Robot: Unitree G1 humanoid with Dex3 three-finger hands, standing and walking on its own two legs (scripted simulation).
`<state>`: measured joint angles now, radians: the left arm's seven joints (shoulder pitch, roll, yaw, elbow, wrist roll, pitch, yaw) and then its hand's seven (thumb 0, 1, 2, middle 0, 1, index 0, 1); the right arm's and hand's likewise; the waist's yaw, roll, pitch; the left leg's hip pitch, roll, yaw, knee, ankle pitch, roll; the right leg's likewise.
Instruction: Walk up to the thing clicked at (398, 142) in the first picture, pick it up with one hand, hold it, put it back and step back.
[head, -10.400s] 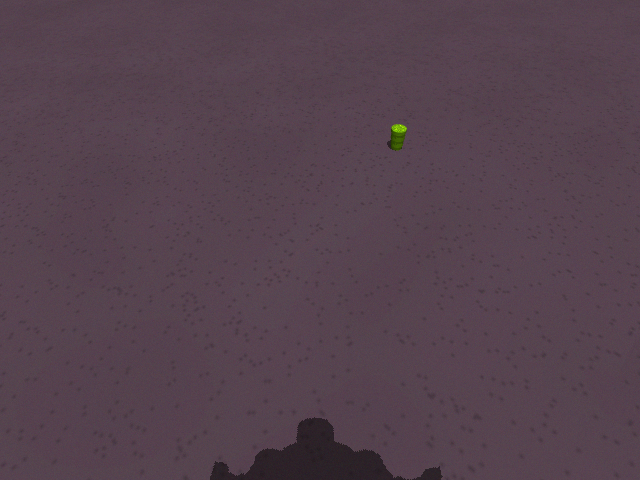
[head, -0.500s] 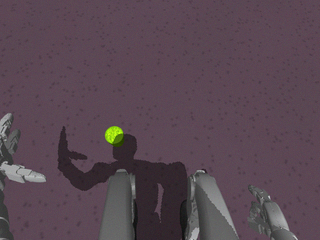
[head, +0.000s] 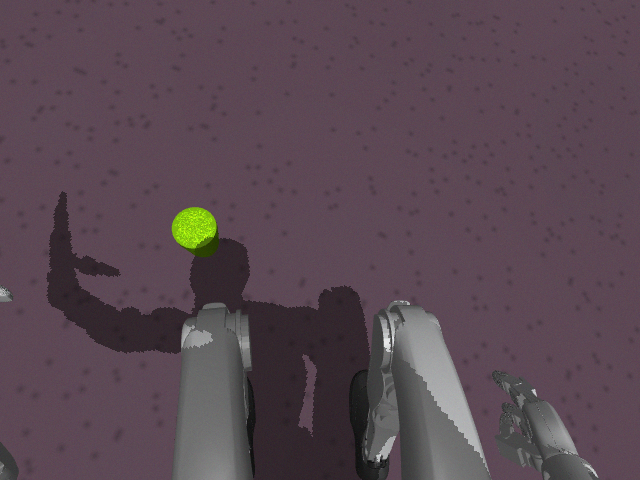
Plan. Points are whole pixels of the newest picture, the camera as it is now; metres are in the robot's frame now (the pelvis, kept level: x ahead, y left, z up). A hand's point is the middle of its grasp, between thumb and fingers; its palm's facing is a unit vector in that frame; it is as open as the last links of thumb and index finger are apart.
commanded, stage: go down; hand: left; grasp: from above
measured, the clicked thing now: (199, 236) +0.48 +0.22 -0.37
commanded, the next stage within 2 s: approach in 0.86 s
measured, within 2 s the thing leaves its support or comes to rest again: neither
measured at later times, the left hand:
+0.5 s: hand out of the picture +0.39 +0.40 -0.05, palm faces +0.16 -0.98 -0.09, open 17.3 cm
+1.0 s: hand out of the picture +0.40 +0.42 -0.06, palm faces +0.15 -0.99 -0.08, open 17.3 cm
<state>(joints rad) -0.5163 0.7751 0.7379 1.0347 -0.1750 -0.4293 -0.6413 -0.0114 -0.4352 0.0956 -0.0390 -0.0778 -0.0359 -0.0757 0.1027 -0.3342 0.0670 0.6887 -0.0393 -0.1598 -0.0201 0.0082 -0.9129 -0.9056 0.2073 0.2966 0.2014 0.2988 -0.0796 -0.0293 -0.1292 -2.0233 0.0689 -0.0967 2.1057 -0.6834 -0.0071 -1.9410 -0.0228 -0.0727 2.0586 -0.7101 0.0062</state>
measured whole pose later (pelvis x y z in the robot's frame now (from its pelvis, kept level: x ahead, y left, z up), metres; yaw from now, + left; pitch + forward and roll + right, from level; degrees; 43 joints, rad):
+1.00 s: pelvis -0.01 +0.00 -0.07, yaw -3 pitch +31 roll -9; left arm -0.65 0.98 0.84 1.11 -0.22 -0.42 -0.76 -0.01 -0.51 0.08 -0.05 -0.08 -0.04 -0.08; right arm 0.09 -0.37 0.17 0.66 -0.06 -0.15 -0.02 0.01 -0.92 -0.91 0.21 0.30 0.20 0.30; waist -0.13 -0.05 -0.03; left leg -2.20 0.06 -0.16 2.33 -0.68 0.00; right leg -2.08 -0.01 -0.11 2.25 -0.70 0.02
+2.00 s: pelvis -0.02 +0.02 -0.15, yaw -11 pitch +13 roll -16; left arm -0.63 0.87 0.63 1.45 -0.18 -1.03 -0.30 -0.02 -0.58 0.03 -0.06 -0.06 -0.06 -0.06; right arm -0.17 -0.39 0.49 0.56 -0.34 -0.02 0.09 0.00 -0.95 -0.91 0.21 0.30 0.20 0.30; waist -0.25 -0.27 0.29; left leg -2.23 0.06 -0.37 2.67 -0.71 -0.01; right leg -2.06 0.07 -0.24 2.44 -0.65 0.06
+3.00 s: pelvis -0.03 +0.02 -0.14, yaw -13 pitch +12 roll -19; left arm -0.69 0.92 0.48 1.52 -0.11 -1.11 -0.03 0.00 -0.02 0.59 -0.59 -0.66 -0.56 -0.69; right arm -0.21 -0.37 0.57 0.54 -0.39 0.04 0.12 0.00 -0.89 -0.90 0.21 0.30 0.20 0.30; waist -0.26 -0.31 0.33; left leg -2.22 0.06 -0.43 2.67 -0.73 -0.02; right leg -2.03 0.08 -0.28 2.41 -0.64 0.07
